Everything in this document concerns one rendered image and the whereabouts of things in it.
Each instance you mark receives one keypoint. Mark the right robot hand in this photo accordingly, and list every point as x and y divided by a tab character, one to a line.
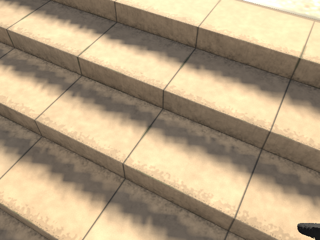
310	229

